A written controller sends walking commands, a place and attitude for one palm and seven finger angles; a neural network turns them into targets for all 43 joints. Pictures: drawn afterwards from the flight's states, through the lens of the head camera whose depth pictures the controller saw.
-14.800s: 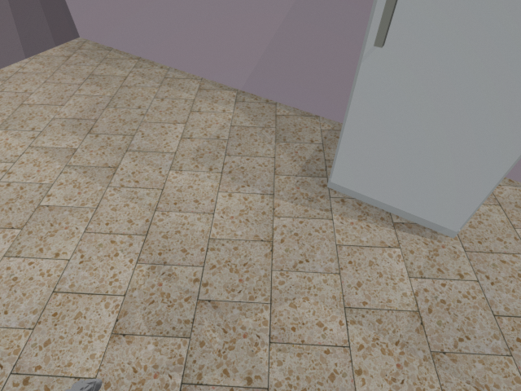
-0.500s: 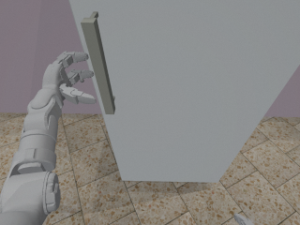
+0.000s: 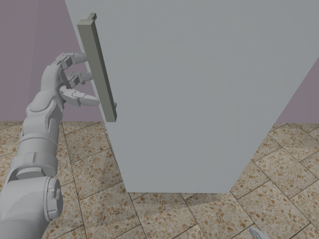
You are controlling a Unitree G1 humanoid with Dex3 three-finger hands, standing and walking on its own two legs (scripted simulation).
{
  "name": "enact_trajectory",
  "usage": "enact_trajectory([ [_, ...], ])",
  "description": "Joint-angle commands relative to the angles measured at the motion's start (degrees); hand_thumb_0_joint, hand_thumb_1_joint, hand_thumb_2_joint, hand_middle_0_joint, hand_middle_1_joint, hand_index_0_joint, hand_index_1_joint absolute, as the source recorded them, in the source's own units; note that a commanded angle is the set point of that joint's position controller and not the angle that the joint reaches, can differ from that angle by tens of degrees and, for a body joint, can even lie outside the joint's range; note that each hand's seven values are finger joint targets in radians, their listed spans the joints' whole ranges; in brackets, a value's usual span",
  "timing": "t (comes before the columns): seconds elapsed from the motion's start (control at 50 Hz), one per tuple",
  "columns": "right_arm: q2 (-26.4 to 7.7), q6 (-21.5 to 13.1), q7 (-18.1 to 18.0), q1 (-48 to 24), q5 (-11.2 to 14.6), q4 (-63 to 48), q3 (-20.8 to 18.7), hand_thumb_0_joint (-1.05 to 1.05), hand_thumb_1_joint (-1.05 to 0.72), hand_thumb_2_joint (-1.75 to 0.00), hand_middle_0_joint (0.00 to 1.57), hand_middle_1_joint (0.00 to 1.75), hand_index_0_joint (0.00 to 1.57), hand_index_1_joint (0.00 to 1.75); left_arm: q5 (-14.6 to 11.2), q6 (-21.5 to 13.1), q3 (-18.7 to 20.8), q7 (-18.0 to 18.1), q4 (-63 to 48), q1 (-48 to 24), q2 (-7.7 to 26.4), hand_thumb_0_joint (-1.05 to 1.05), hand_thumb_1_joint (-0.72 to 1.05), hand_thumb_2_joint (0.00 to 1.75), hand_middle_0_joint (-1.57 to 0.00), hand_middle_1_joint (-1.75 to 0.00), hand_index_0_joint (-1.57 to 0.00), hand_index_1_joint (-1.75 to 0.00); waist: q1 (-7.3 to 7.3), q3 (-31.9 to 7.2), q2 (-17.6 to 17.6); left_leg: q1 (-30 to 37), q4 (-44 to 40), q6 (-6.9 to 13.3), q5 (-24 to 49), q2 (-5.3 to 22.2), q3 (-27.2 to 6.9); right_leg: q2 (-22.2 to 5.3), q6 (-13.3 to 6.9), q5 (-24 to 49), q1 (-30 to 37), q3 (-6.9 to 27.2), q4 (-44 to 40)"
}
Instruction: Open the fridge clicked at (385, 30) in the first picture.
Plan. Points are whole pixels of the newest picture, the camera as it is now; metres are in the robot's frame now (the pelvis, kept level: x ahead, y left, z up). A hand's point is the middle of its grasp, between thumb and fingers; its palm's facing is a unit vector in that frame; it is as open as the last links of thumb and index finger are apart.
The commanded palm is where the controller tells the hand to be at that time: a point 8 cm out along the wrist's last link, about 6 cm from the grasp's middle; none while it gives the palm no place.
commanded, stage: feel for the door with the fingertips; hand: left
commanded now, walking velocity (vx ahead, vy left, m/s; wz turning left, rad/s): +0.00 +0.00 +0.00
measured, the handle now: (103, 75) +0.47 +0.17 +0.18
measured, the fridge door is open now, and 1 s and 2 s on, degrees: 0 0 0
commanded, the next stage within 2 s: slide the fingers in behind the handle in 0.16 s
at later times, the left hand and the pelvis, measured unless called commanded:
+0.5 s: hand (84, 81) +0.43 +0.21 +0.19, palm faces +0.05 -1.00 +0.00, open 13.7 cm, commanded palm +0.41 +0.25 +0.19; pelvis -0.01 +0.01 +0.00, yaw +0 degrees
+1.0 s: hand (97, 83) +0.42 +0.17 +0.19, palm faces +0.03 -1.00 +0.00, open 14.0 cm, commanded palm +0.40 +0.22 +0.19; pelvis +0.00 +0.01 +0.00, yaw -1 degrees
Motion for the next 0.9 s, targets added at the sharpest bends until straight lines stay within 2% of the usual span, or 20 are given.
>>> enact_trajectory([
  [0.0, -7.74, -2.55, -0.16, -0.94, -0.33, -6.89, -2.96, 0.0, -0.9, -0.9, 0.2, 0.3, 0.2, 0.3, -0.25, -4.55, 1.52, -0.53, -9.42, -31.38, 12.74, 0.0, -0.5, 0.3, -0.3, -1.2, -0.3, -1.2, -1.85, -14.82, 0.26, 8.67, -1.4, 2.17, 11.46, -1.04, -2.08, -0.12, -0.2, 15.17, 0.01, 1.9, -2.55],
  [0.04, -7.68, -2.66, 0.07, -0.5, -0.41, -7.02, -3.17, 0.0, -0.9, -0.9, 0.2, 0.3, 0.2, 0.3, -0.01, -5.62, 2.36, -0.18, -10.54, -31.55, 13.48, 0.0, -0.5, 0.3, -0.3, -1.2, -0.3, -1.2, -1.35, -17.16, 1.29, 9.79, -1.0, 2.08, 13.35, -0.98, -2.11, 0.0, -0.41, 16.59, 0.7, 1.99, -2.04],
  [0.08, -7.62, -2.78, 0.24, -0.25, -0.46, -7.19, -3.4, 0.0, -0.9, -0.9, 0.2, 0.3, 0.2, 0.3, -0.27, -6.6, 0.85, -0.23, -11.74, -31.35, 11.54, 0.0, -0.5, 0.3, -0.3, -1.2, -0.3, -1.2, -1.6, -18.46, 0.46, 10.97, -0.54, 2.2, 15.62, -0.78, -2.1, 0.12, -0.31, 18.38, 1.22, 1.72, -1.65],
  [0.1, -7.64, -2.84, 0.29, -0.33, -0.41, -7.05, -3.33, 0.0, -0.9, -0.9, 0.2, 0.3, 0.2, 0.3, -0.41, -6.56, 1.61, -0.16, -10.99, -30.9, 12.01, 0.0, -0.5, 0.3, -0.3, -1.2, -0.3, -1.2, -1.31, -17.41, 0.17, 10.56, -0.74, 2.09, 14.88, -0.67, -2.34, 0.28, -0.37, 17.64, 0.59, 1.67, -1.73],
  [0.16, -7.91, -2.94, 0.11, 0.11, -0.42, -6.18, -3.22, 0.0, -0.9, -0.9, 0.2, 0.3, 0.2, 0.3, -0.19, -6.65, 0.58, -0.05, -8.42, -34.96, 11.39, 0.0, -0.5, 0.3, -0.3, -1.2, -0.3, -1.2, -2.58, -14.91, -0.59, 9.24, -1.24, 2.09, 11.2, -0.71, -2.58, 0.32, -0.22, 14.02, -1.55, 1.62, -2.4],
  [0.18, -8.14, -2.95, 0.02, 0.44, -0.51, -6.13, -3.34, 0.0, -0.9, -0.9, 0.2, 0.3, 0.2, 0.3, 0.0, -6.93, 1.27, 0.2, -7.68, -34.59, 12.47, 0.0, -0.5, 0.3, -0.3, -1.2, -0.3, -1.2, -2.41, -15.13, -1.69, 9.03, -1.08, 2.32, 11.25, -0.71, -2.51, 0.23, -0.14, 13.8, -1.1, 1.63, -2.53],
  [0.26, -8.16, -3.35, -0.07, 1.5, -0.71, -4.88, -3.05, 0.0, -0.9, -0.9, 0.2, 0.3, 0.2, 0.3, 0.75, -7.52, 0.4, 0.35, -3.48, -38.93, 12.09, 0.0, -0.5, 0.3, -0.3, -1.2, -0.3, -1.2, -3.39, -14.29, -0.32, 8.28, -1.34, 2.02, 8.72, -0.66, -3.14, 0.24, -0.2, 10.92, -3.41, 1.62, -2.57],
  [0.32, -8.17, -3.58, 0.13, 1.9, -0.81, -4.92, -3.01, 0.0, -0.9, -0.9, 0.2, 0.3, 0.2, 0.3, 0.88, -8.58, 1.45, 0.14, -2.02, -37.53, 13.17, 0.0, -0.5, 0.3, -0.3, -1.2, -0.3, -1.2, -2.74, -15.45, -0.07, 7.9, -1.15, 1.98, 8.39, -0.73, -3.16, 0.19, -0.3, 10.55, -2.91, 1.66, -2.23],
  [0.38, -7.95, -4.2, 0.46, 1.84, -0.82, -5.59, -3.04, 0.0, -0.9, -0.9, 0.2, 0.3, 0.2, 0.3, 0.2, -9.69, -1.08, -0.26, -3.15, -35.82, 9.2, 0.0, -0.5, 0.3, -0.3, -1.2, -0.3, -1.2, -2.6, -16.37, 0.12, 9.01, -0.99, 1.87, 9.02, -0.56, -3.43, 0.31, -0.5, 10.23, -3.16, 1.2, -1.82],
  [0.44, -8.21, -4.44, 0.55, 1.6, -0.72, -5.41, -3.09, 0.0, -0.9, -0.9, 0.2, 0.3, 0.2, 0.3, 0.13, -9.82, -0.21, -0.23, -3.75, -36.51, 10.39, 0.0, -0.5, 0.3, -0.3, -1.2, -0.3, -1.2, -2.54, -15.82, -0.7, 8.61, -1.38, 1.78, 7.75, -0.31, -3.79, 0.48, -0.43, 9.16, -3.93, 1.38, -1.87],
  [0.48, -8.14, -4.51, 0.63, 1.47, -0.75, -5.94, -3.15, 0.0, -0.9, -0.9, 0.2, 0.3, 0.2, 0.3, -0.04, -9.73, -0.92, -0.15, -4.69, -34.63, 9.23, 0.0, -0.5, 0.3, -0.3, -1.2, -0.3, -1.2, -2.18, -16.56, -1.13, 9.0, -1.35, 1.84, 8.51, -0.2, -3.65, 0.36, -0.49, 9.34, -3.08, 1.1, -1.75],
  [0.5, -8.2, -4.54, 0.69, 1.34, -0.67, -5.97, -3.15, 0.0, -0.9, -0.9, 0.2, 0.3, 0.2, 0.3, 0.06, -9.5, 0.99, -0.02, -5.37, -34.1, 11.25, 0.0, -0.5, 0.3, -0.3, -1.2, -0.3, -1.2, -1.53, -16.87, -0.1, 9.11, -1.45, 1.72, 8.4, -0.17, -3.79, 0.53, -0.54, 9.36, -3.24, 1.29, -1.68],
  [0.56, -7.7, -4.91, 0.93, 0.36, -0.52, -6.57, -3.07, 0.0, -0.9, -0.9, 0.2, 0.3, 0.2, 0.3, -0.19, -8.68, -1.11, 0.19, -7.98, -32.37, 7.85, 0.0, -0.5, 0.3, -0.3, -1.2, -0.3, -1.2, -1.25, -15.92, 0.55, 9.75, -1.87, 1.49, 8.26, 0.03, -3.9, 0.68, -0.63, 8.79, -3.97, 1.0, -1.7],
  [0.58, -7.74, -4.85, 0.92, 0.43, -0.64, -6.7, -3.1, 0.0, -0.9, -0.9, 0.2, 0.3, 0.2, 0.3, -0.39, -8.82, -0.24, 0.68, -9.25, -31.65, 8.76, 0.0, -0.5, 0.3, -0.3, -1.2, -0.3, -1.2, -1.02, -16.38, -0.52, 9.66, -1.7, 1.59, 9.57, -0.04, -3.94, 0.57, -0.73, 9.62, -2.46, 0.86, -1.74],
  [0.64, -7.26, -4.97, 1.41, -0.7, -0.74, -7.51, -3.0, 0.0, -0.9, -0.9, 0.2, 0.3, 0.2, 0.3, -0.04, -7.85, 0.5, 2.03, -14.29, -28.83, 8.34, 0.0, -0.5, 0.3, -0.3, -1.2, -0.3, -1.2, 0.34, -18.12, 2.02, 11.41, -1.93, 1.06, 12.92, 0.06, -4.01, 0.75, -0.93, 12.16, -1.64, 0.78, -0.98],
  [0.68, -7.34, -4.36, 1.24, -0.86, -0.74, -7.4, -3.05, 0.0, -0.9, -0.9, 0.2, 0.3, 0.2, 0.3, 0.27, -6.78, 0.96, 3.13, -13.87, -28.18, 9.18, 0.0, -0.5, 0.3, -0.3, -1.2, -0.3, -1.2, -0.16, -15.77, -1.73, 9.24, -2.11, 1.48, 11.55, 0.12, -3.53, 0.7, -0.56, 11.28, -0.81, 0.67, -1.77],
  [0.74, -7.05, -3.95, 1.08, -1.9, -0.76, -7.75, -2.85, 0.0, -0.9, -0.9, 0.2, 0.3, 0.2, 0.3, 0.87, -5.34, 1.43, 4.38, -15.72, -29.08, 9.48, 0.0, -0.5, 0.3, -0.3, -1.2, -0.3, -1.2, -0.02, -15.57, -0.44, 8.9, -2.72, 1.57, 10.1, -0.11, -2.92, 0.58, -0.43, 10.9, -0.56, 1.23, -2.17],
  [0.8, -6.76, -3.7, 0.95, -2.39, -0.81, -8.21, -2.92, 0.0, -0.9, -0.9, 0.2, 0.3, 0.2, 0.3, 1.3, -5.3, 1.05, 5.09, -18.81, -28.35, 8.9, 0.0, -0.5, 0.3, -0.3, -1.2, -0.3, -1.2, 0.39, -17.66, 0.68, 10.86, -2.46, 1.45, 13.59, 0.0, -2.9, 0.54, -0.68, 13.82, 1.07, 1.21, -1.77],
  [0.82, -6.5, -3.63, 0.99, -2.63, -0.78, -8.16, -2.75, 0.0, -0.9, -0.9, 0.2, 0.3, 0.2, 0.3, 1.28, -5.05, -0.71, 5.0, -19.32, -28.88, 6.86, 0.0, -0.5, 0.3, -0.3, -1.2, -0.3, -1.2, -0.04, -17.51, 1.66, 11.79, -2.48, 1.2, 14.3, 0.06, -3.11, 0.62, -0.73, 14.14, 0.35, 1.05, -1.68],
  [0.88, -6.61, -3.3, 1.02, -2.69, -0.79, -8.2, -3.01, 0.0, -0.9, -0.9, 0.2, 0.3, 0.2, 0.3, 0.97, -4.08, -0.24, 4.99, -18.43, -25.5, 6.57, 0.0, -0.5, 0.3, -0.3, -1.2, -0.3, -1.2, 0.38, -17.86, -0.94, 11.79, -2.17, 1.36, 15.16, 0.01, -2.82, 0.8, -0.64, 15.26, 1.52, 0.96, -1.91],
])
